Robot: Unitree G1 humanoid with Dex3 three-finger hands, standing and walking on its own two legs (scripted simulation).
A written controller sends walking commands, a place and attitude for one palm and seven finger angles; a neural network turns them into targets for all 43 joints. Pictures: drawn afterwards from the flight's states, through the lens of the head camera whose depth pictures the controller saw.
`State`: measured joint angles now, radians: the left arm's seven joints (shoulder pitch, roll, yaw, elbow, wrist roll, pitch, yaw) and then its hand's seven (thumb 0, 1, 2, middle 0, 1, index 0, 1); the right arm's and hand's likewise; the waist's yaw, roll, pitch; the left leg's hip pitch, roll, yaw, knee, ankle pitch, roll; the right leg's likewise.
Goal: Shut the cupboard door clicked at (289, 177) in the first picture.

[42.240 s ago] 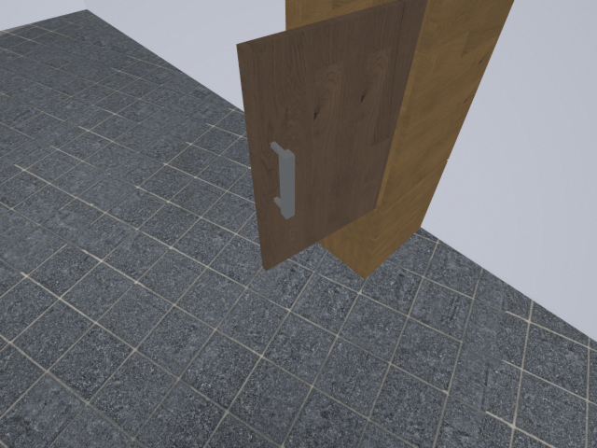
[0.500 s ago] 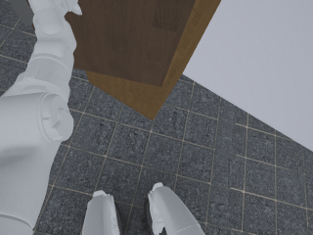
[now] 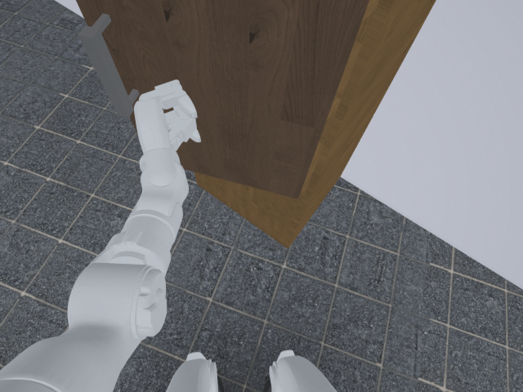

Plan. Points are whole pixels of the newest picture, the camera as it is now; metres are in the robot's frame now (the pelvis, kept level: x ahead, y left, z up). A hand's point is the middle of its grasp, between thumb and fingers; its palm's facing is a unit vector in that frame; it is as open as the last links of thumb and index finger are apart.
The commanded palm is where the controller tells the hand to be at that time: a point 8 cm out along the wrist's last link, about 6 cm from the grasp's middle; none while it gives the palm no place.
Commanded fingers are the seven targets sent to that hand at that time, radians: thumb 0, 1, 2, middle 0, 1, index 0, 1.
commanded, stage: pull the fist back off the door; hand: left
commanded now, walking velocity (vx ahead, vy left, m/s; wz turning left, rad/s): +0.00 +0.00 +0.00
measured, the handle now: (115, 69) +0.64 +0.18 +0.06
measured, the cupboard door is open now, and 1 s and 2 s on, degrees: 21 21 21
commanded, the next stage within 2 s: draw the hand back to the body in 0.18 s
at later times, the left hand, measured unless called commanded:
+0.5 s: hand (177, 135) +0.46 +0.08 +0.09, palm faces +0.19 -0.98 -0.05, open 3.1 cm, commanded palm +0.40 +0.13 +0.10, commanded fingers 0.00 0.90 0.90 -1.30 -1.50 -1.30 -1.50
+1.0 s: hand (57, 233) +0.30 +0.17 +0.16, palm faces +0.10 -0.97 -0.22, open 3.1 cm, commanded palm +0.26 +0.23 +0.18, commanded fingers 0.00 0.90 0.90 -0.86 -1.02 -0.86 -1.02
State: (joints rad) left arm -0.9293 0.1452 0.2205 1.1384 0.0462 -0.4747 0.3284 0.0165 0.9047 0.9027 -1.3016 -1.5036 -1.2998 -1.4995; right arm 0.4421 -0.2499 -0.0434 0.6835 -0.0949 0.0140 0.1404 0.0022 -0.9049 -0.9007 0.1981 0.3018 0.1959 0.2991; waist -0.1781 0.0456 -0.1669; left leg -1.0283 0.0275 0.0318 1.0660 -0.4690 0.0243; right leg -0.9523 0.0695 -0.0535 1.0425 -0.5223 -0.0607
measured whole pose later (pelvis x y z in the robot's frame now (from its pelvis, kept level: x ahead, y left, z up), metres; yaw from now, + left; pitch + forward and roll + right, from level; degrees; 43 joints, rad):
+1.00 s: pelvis +0.00 +0.01 +0.07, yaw +0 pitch +2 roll +0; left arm 0.00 0.25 0.02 0.15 -0.08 -0.12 0.06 0.02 0.90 0.90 -1.11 -1.29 -1.11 -1.29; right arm 0.17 -0.23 0.02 0.55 0.06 0.06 -0.05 0.01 -0.91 -0.90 0.20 0.30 0.19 0.30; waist 0.00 0.04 -0.06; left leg -0.31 -0.01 0.05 0.56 -0.28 0.04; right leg -0.25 0.04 -0.01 0.56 -0.34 -0.04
